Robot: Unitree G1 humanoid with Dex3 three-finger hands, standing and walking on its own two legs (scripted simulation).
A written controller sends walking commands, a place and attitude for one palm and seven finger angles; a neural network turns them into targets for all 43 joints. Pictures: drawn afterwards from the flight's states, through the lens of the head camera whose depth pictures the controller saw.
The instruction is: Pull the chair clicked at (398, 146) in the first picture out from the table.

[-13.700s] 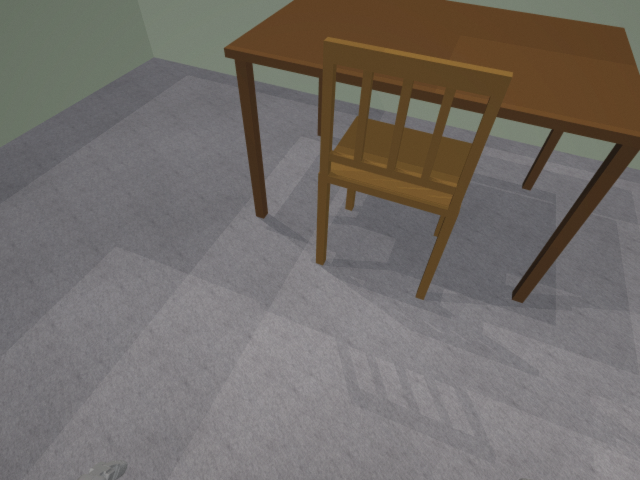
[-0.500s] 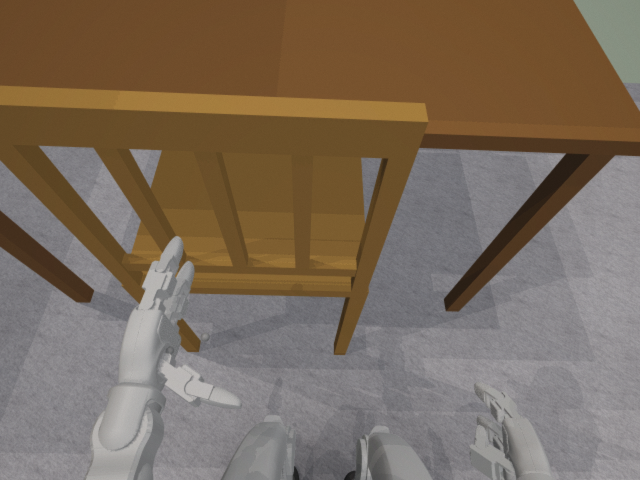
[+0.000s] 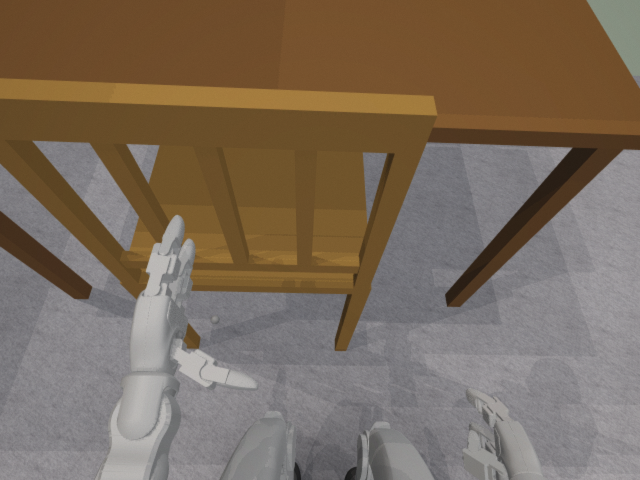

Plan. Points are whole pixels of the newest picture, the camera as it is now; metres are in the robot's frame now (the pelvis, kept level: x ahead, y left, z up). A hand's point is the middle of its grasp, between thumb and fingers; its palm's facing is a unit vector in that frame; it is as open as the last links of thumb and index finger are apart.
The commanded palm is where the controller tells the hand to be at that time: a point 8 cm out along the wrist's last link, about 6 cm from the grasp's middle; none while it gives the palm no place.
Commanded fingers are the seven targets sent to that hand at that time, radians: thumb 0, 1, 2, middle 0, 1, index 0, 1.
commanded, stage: aim the fingers beside a spindle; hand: left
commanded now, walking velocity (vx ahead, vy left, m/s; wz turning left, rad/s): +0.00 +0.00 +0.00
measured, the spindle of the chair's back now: (227, 212) +0.44 +0.15 +0.02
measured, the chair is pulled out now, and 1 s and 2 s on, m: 0.00 0.00 0.00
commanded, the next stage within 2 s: none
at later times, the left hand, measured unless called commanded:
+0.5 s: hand (228, 339) +0.28 +0.13 +0.00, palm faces +0.03 -1.00 +0.01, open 16.9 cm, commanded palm +0.26 +0.18 +0.02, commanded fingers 0.00 -0.50 0.30 -0.06 -0.08 -0.06 -0.08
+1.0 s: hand (212, 314) +0.29 +0.14 +0.05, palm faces +0.09 -0.99 -0.06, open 16.9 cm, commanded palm +0.26 +0.19 +0.02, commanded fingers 0.00 -0.50 0.30 -0.06 -0.08 -0.06 -0.08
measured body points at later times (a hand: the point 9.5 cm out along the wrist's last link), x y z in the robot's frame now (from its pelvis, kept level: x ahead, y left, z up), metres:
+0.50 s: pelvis +0.00 -0.01 +0.00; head +0.11 +0.00 +0.44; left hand +0.27 +0.18 +0.00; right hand +0.18 -0.25 -0.10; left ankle +0.02 +0.07 -0.63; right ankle +0.01 -0.11 -0.63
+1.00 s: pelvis +0.00 -0.02 +0.00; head +0.10 -0.01 +0.44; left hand +0.28 +0.19 +0.06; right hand +0.17 -0.26 -0.10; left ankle +0.02 +0.07 -0.63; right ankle +0.01 -0.11 -0.63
